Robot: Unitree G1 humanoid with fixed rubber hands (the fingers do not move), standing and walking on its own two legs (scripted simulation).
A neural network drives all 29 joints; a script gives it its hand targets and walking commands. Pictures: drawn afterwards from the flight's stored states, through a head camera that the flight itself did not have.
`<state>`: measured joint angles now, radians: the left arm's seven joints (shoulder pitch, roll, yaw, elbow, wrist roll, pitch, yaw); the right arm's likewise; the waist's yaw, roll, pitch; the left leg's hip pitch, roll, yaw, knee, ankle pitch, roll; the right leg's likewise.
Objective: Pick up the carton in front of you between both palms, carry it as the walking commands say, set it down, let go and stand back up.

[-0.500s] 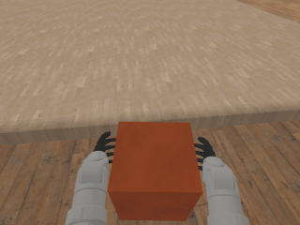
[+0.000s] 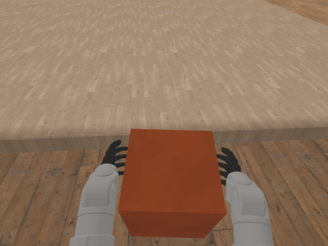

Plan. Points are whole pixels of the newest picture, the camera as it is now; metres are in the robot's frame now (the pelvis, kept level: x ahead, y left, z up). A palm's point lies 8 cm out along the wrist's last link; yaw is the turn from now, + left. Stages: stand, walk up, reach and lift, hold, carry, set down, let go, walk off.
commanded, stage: carry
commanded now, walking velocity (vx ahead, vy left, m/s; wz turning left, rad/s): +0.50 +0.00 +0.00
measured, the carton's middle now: (169, 186) +0.30 +0.00 -0.01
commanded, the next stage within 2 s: none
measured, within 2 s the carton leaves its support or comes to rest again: neither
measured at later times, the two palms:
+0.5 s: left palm (106, 110) +0.49 +0.20 +0.09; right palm (202, 112) +0.50 -0.10 +0.09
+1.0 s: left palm (128, 57) +0.85 +0.18 +0.12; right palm (196, 61) +0.85 -0.12 +0.11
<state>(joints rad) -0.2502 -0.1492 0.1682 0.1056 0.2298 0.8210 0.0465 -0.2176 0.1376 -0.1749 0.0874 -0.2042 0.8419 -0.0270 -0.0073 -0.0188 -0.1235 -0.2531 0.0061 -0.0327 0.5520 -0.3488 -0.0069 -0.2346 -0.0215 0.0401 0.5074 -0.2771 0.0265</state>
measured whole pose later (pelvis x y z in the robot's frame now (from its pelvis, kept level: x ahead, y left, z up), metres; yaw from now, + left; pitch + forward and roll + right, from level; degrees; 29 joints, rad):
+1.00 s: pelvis +0.56 +0.02 -0.02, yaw +1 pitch +3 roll -2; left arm -0.32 -0.16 0.15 -0.45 0.11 1.25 0.12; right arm -0.30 0.12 -0.16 -0.47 -0.08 1.29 -0.10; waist 0.01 0.03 -0.04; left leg -0.07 0.09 0.12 0.81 -0.48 0.00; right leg -0.50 -0.02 -0.26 0.57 -0.12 -0.10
